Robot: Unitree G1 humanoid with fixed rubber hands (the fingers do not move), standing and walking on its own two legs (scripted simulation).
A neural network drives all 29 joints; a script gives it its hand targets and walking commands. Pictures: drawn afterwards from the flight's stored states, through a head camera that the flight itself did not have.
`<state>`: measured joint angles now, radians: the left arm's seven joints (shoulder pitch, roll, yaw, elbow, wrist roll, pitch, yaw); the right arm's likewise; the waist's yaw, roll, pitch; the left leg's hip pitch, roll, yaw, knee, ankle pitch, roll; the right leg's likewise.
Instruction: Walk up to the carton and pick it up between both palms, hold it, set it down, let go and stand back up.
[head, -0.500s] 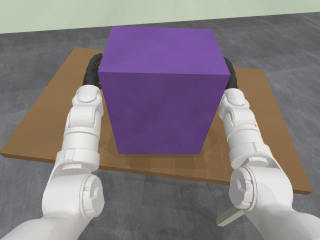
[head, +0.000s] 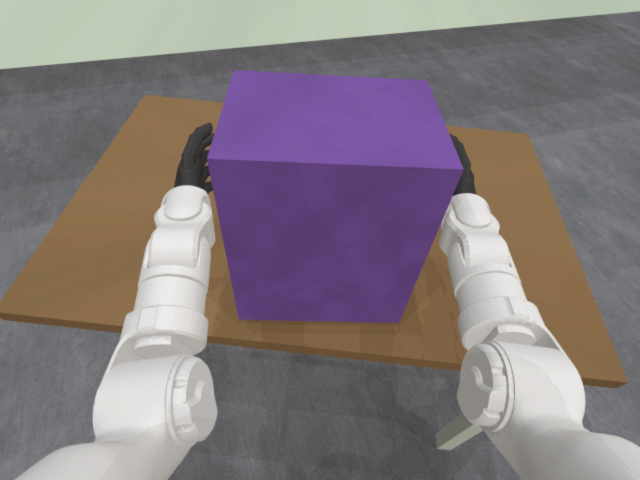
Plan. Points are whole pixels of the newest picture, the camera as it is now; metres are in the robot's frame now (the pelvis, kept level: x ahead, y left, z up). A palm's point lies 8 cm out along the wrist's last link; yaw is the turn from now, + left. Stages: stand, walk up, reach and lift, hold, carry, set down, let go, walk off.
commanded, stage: set down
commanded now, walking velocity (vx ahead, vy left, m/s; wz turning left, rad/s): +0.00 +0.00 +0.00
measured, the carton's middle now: (325, 210) +0.43 -0.02 +0.08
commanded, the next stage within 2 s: none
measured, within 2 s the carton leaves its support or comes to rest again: rests again in 1.20 s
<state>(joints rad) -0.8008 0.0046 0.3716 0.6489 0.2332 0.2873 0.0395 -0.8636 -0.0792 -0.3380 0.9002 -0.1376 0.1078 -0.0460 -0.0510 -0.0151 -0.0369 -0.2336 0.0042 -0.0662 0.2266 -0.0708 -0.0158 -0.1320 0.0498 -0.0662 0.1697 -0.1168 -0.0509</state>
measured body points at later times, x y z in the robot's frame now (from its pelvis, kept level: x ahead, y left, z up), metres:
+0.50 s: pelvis -0.01 +0.00 +0.00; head +0.03 +0.01 +0.45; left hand +0.44 +0.15 +0.12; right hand +0.43 -0.19 +0.12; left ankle +0.02 +0.13 -0.75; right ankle -0.02 -0.08 -0.75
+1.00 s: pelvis +0.00 -0.01 +0.00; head +0.06 +0.00 +0.45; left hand +0.46 +0.15 +0.10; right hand +0.44 -0.18 +0.12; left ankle +0.02 +0.13 -0.75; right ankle -0.02 -0.08 -0.75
